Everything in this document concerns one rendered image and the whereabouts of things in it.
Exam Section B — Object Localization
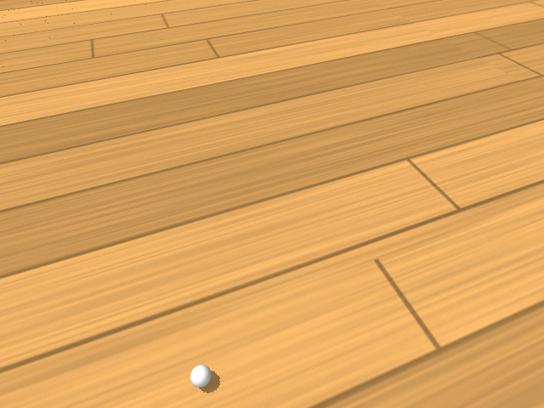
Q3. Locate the ball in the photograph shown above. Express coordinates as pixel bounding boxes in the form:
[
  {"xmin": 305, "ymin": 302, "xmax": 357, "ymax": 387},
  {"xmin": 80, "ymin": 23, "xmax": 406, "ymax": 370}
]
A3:
[{"xmin": 190, "ymin": 365, "xmax": 212, "ymax": 388}]

